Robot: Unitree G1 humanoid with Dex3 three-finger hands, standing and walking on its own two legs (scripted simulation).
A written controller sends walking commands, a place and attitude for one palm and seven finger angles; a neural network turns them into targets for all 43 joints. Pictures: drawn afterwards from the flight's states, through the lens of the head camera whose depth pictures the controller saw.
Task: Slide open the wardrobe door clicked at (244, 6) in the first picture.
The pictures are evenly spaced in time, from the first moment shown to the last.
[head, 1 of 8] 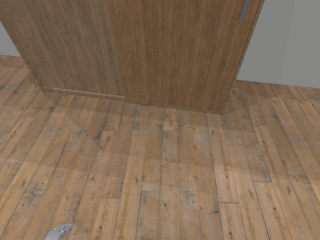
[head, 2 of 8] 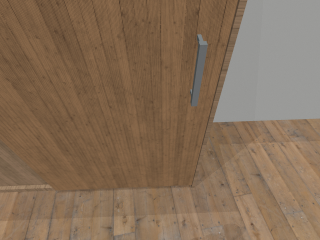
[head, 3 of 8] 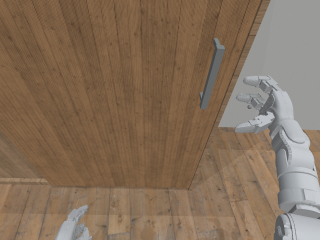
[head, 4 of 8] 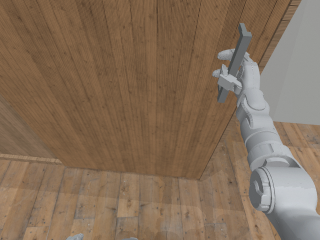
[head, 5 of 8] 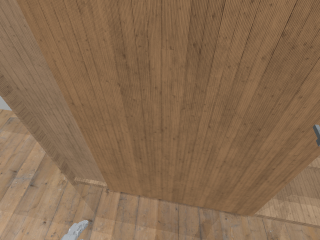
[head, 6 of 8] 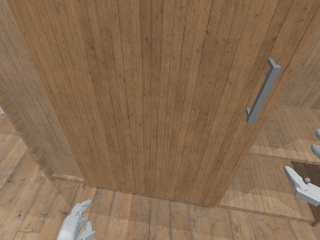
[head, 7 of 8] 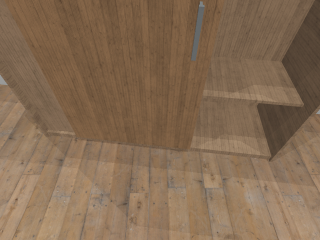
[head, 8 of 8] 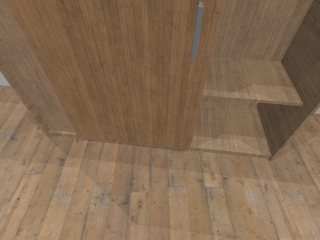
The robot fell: no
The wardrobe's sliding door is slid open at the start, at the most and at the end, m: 0.00 0.59 0.58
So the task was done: yes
